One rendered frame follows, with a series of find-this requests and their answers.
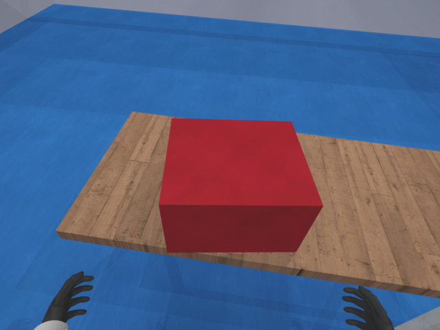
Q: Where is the right robot hand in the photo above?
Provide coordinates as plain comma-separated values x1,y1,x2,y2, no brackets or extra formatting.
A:
342,285,394,330

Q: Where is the left robot hand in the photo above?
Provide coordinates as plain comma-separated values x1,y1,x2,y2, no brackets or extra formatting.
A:
42,271,94,323

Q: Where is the table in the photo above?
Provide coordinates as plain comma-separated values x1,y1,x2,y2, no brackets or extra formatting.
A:
56,111,440,330

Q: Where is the carton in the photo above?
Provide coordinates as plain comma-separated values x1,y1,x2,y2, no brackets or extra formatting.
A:
159,118,323,253

